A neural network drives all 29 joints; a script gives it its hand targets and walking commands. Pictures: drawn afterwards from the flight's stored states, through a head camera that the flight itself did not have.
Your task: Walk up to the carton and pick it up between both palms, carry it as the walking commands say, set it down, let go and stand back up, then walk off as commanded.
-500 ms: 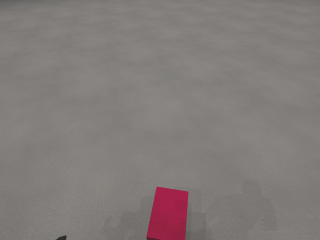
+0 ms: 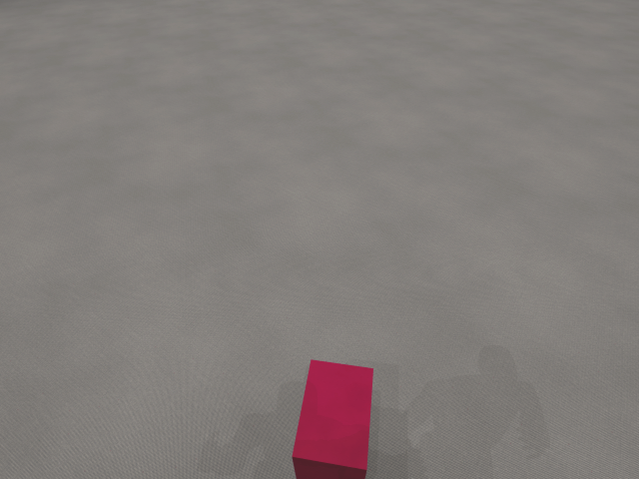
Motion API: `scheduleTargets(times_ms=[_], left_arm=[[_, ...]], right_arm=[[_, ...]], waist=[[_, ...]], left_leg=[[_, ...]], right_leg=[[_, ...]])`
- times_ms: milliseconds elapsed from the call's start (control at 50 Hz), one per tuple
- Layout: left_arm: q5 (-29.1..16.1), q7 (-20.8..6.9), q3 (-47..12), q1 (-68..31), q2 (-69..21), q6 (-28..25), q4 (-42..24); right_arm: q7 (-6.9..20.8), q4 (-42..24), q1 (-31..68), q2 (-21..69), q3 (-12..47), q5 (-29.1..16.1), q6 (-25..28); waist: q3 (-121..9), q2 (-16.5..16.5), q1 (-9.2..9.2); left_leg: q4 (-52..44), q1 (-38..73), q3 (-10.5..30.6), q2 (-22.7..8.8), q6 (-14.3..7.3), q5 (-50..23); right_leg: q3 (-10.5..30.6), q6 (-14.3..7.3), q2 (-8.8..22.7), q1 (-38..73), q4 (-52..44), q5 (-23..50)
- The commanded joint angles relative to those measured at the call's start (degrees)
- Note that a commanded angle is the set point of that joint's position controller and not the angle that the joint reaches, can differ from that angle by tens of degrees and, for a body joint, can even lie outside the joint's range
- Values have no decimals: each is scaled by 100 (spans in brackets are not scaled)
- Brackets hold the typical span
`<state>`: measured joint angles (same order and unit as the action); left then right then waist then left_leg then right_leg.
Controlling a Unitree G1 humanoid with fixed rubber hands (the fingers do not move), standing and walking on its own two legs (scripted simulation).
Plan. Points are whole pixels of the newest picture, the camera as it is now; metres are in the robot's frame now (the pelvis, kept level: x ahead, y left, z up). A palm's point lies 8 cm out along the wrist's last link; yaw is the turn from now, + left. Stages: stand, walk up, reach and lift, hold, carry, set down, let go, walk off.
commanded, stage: stand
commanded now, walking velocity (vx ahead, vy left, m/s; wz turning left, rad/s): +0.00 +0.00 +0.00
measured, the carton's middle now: (335, 429) +0.44 +0.00 -0.64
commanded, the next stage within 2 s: walk off in 0.18 s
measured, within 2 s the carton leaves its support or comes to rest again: neither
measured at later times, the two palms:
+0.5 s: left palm out of the picture +0.10 +0.31 -0.11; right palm out of the picture +0.09 -0.29 -0.11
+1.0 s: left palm out of the picture +0.11 +0.17 -0.14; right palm out of the picture +0.03 -0.40 -0.15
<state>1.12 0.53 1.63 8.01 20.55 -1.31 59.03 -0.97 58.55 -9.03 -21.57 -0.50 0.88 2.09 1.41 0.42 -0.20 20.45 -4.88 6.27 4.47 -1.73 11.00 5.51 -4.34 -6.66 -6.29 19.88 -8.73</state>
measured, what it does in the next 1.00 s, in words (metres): steps on the spot: right foot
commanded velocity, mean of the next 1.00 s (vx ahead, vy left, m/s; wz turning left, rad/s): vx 0.00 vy -0.13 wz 0.00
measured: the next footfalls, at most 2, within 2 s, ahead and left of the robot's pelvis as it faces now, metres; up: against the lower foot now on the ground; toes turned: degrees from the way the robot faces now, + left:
right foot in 0.90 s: +0.09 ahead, -0.23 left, +0.00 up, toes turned -4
left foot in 1.20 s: +0.05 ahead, -0.07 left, +0.00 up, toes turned +4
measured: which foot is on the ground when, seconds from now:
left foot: down 0.00-0.94, up 0.96-1.00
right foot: down 0.00-0.58, up 0.60-0.88, down 0.90-1.00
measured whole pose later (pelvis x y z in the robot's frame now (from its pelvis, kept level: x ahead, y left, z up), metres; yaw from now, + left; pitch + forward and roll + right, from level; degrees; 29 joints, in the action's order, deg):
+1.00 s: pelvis +0.02 -0.10 -0.02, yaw -4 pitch -3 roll -1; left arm 1.2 0.8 2.1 9.6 15.5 4.2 56.8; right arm -3.5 57.6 -11.1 -20.1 -2.0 1.5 -3.6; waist 6.2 2.6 3.1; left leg 52.3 -16.5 4.8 -4.0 2.6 32.6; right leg -0.7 -0.1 -0.7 -15.9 34.0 -14.4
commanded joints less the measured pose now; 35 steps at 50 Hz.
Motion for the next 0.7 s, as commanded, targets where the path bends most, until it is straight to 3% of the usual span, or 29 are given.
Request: scheduleTargets(times_ms=[0,20,120,140,180,200,240,260,280,340,360,400,420,440,460,480,500,520,540,560,580,600,640,660,680], left_arm=[[1,5,170,-312,1195,-83,-248],[-34,1,189,-323,1199,-64,-241],[-10,-16,157,-334,1222,-79,-184],[5,14,171,-418,1178,-75,-213],[-44,-1,146,-346,1144,-105,-222],[-19,20,115,-399,1197,-98,-183],[-8,1,152,-347,1244,-125,-230],[-1,55,145,-514,1187,-84,-224],[-23,40,163,-396,1266,-86,-167],[-65,9,90,-289,1173,-66,-152],[-59,1,35,-180,972,-24,-29],[-106,134,-84,159,721,153,172],[-107,134,-38,143,622,244,229],[-85,134,-115,161,545,278,209],[-58,159,-39,47,660,380,148],[-18,187,-15,-109,824,394,-14],[-29,211,2,-31,790,438,14],[31,229,79,-67,855,477,-13],[44,228,69,20,731,491,-42],[78,195,78,148,679,504,-53],[78,187,73,357,664,551,-65],[72,187,51,375,604,596,-48],[76,186,3,297,375,556,-70],[52,170,62,222,459,522,-145],[49,162,34,213,287,507,-195]], right_arm=[[-47,-174,111,-1147,-227,-44,28],[-62,-209,116,-1043,-195,-3,24],[-27,-149,142,-1172,-220,-24,67],[-6,-141,145,-1150,-232,-22,65],[-29,-116,330,-990,-169,32,100],[-14,-136,253,-1090,-184,0,103],[-29,-103,215,-1022,-175,-33,78],[-23,-162,404,-968,-143,-26,67],[-25,-159,412,-1022,-164,-26,87],[-45,-57,238,-995,-133,-22,104],[-66,-65,354,-1012,-130,-28,72],[-34,-150,302,-800,-90,33,-65],[-35,-139,390,-596,-32,57,-110],[-75,-129,159,-643,-43,61,-168],[-103,-107,13,-934,-87,86,-211],[-145,-115,106,-980,-154,96,-246],[-165,-80,21,-1197,-187,100,-279],[-194,-114,72,-1326,-272,120,-282],[-262,-58,-149,-1182,-225,128,-273],[-311,-47,-118,-1207,-251,80,-273],[-313,-97,91,-1144,-230,108,-307],[-331,-70,-68,-976,-192,59,-331],[-282,-154,33,-908,-230,38,-323],[-261,-140,-70,-872,-237,56,-335],[-261,-100,-189,-801,-193,85,-379]], waist=[[347,-55,57],[284,99,26],[237,-175,0],[146,-95,37],[122,92,-79],[-157,19,35],[-273,-112,-53],[-84,-174,39],[-135,80,-90],[-85,70,-84],[-204,76,-37],[120,-271,-6],[-23,-8,66],[141,-135,134],[0,200,217],[50,188,231],[61,336,246],[-37,868,325],[10,672,348],[-24,560,248],[14,611,48],[37,211,137],[37,180,163],[-23,80,272],[144,201,282]], left_leg=[[-410,-362,732,-820,-95,164],[-389,-353,731,-809,-57,128],[-375,-352,678,-808,-62,194],[-401,-356,703,-837,-59,116],[-410,-353,742,-883,-112,-98],[-445,-279,707,-875,-87,-105],[-387,-166,696,-870,-54,-360],[-465,-211,706,-907,-47,-399],[-526,-212,708,-906,-61,-597],[-554,-244,728,-975,-64,-651],[-486,-4,645,-1030,-24,-699],[-517,-233,796,-1291,-128,-659],[-518,-56,879,-1402,-128,-1004],[-411,-194,973,-1503,-217,-1073],[-432,-68,1145,-1605,-246,-1138],[-411,93,1483,-1917,-431,-1594],[-361,243,1547,-2158,-597,-1995],[-414,212,1833,-2551,-915,-2419],[-433,127,2013,-2871,-1164,-2784],[-412,127,2212,-3163,-1384,-2993],[-408,130,1977,-3018,-1351,-2719],[-372,77,1919,-3055,-1390,-2596],[-67,344,1329,-2655,-1282,-3332],[31,511,1163,-2502,-1162,-3577],[180,454,911,-2324,-1065,-3675]], right_leg=[[1220,85,1153,-440,-739,-954],[1277,83,1168,-480,-723,-929],[1317,79,1219,-393,-781,-1022],[1274,66,1234,-373,-740,-845],[1195,56,1189,-219,-633,-280],[1116,87,1183,-27,-583,-136],[1107,155,1153,72,-483,225],[947,103,1146,-101,-377,417],[947,98,1151,-19,-309,432],[893,108,1104,41,-290,336],[872,192,1072,-15,-342,422],[708,188,908,-215,-266,553],[656,225,839,-266,-143,660],[602,272,768,-376,74,570],[528,316,710,-399,279,489],[485,341,634,-770,629,284],[306,401,522,-996,840,-319],[295,416,406,-1216,1719,-1342],[239,410,454,-1388,2567,-2130],[248,456,574,-1573,3166,-2186],[298,473,670,-1768,3352,-2115],[266,531,662,-1841,3559,-2212],[183,700,755,-2094,3459,-2128],[71,739,728,-2339,3414,-2046],[9,856,731,-2356,3345,-2022]])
